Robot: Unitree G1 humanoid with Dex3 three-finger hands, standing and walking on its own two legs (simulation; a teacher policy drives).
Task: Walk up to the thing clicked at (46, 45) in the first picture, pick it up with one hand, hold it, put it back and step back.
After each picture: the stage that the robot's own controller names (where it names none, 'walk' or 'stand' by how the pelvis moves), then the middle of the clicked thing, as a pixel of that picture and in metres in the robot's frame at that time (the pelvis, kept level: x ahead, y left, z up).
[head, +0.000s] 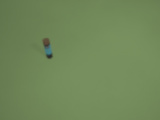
stand; (47, 48) +1.23 +0.42 -0.65
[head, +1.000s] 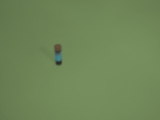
walk; (58, 55) +1.12 +0.20 -0.63
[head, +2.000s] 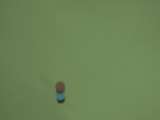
walk; (60, 93) +0.65 +0.16 -0.64
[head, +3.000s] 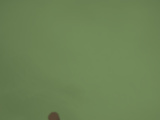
stand; out of the picture +0.41 +0.22 -0.63
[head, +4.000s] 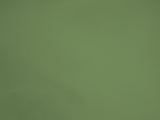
stand; out of the picture +0.38 +0.21 -0.66
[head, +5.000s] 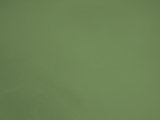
stand; out of the picture +0.37 +0.22 -0.66
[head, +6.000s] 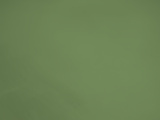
stand; out of the picture +0.37 +0.22 -0.66
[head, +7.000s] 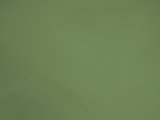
stand; out of the picture +0.36 +0.22 -0.66
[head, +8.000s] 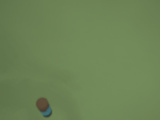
go down; (44, 108) +0.38 +0.24 -0.56
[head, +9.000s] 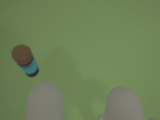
go down; (27, 63) +0.43 +0.28 -0.26
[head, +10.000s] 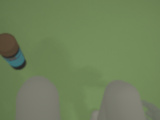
close in; (13, 54) +0.43 +0.30 -0.22
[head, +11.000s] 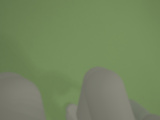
close in; out of the picture +0.40 +0.33 -0.15
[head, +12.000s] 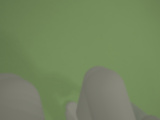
close; out of the picture +0.39 +0.33 -0.15
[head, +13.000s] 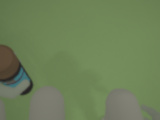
lift; (13, 75) +0.33 +0.25 -0.02
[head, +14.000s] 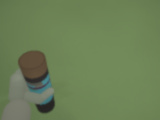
hold; (40, 86) +0.32 +0.16 +0.06
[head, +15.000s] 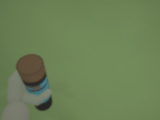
hold; (38, 87) +0.32 +0.17 +0.04
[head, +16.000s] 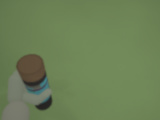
hold; (38, 86) +0.33 +0.18 +0.04
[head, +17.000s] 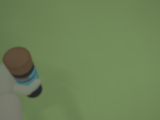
crouch; (27, 77) +0.37 +0.20 -0.03
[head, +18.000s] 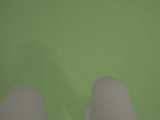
lower; out of the picture +0.48 +0.31 -0.05
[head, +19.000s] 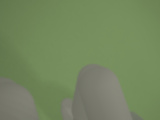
lower; out of the picture +0.42 +0.35 -0.16
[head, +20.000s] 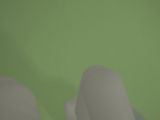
lower; out of the picture +0.40 +0.34 -0.16
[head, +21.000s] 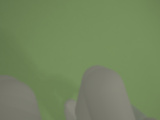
lower; out of the picture +0.39 +0.34 -0.16
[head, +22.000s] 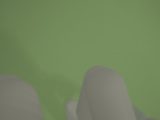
lower; out of the picture +0.38 +0.34 -0.16
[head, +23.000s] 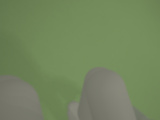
open; out of the picture +0.39 +0.33 -0.16
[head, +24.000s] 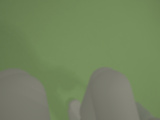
stand; out of the picture +0.37 +0.32 -0.16
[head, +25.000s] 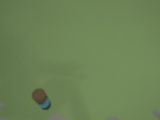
walk; (42, 100) +0.38 +0.25 -0.47
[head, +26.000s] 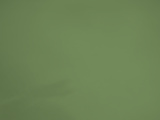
stand; out of the picture +0.36 +0.23 -0.60
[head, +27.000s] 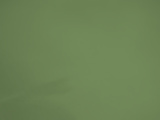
stand; out of the picture +0.35 +0.23 -0.60
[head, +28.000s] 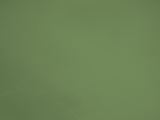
stand; out of the picture +0.37 +0.22 -0.64
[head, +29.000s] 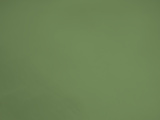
stand; out of the picture +0.36 +0.23 -0.66
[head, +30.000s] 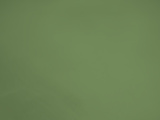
stand; out of the picture +0.34 +0.23 -0.66
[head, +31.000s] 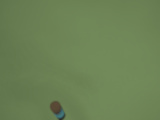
walk; (58, 111) +0.41 +0.24 -0.64
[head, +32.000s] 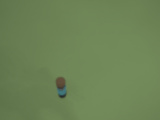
walk; (61, 88) +0.59 +0.17 -0.63
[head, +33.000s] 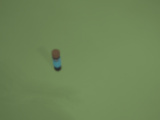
walk; (56, 60) +0.86 +0.25 -0.64
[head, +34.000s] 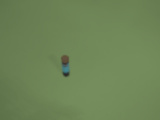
stand; (65, 66) +0.96 +0.19 -0.65
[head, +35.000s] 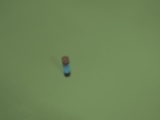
stand; (66, 67) +0.99 +0.21 -0.66
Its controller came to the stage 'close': yes
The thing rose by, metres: 0.68
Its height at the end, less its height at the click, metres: +0.00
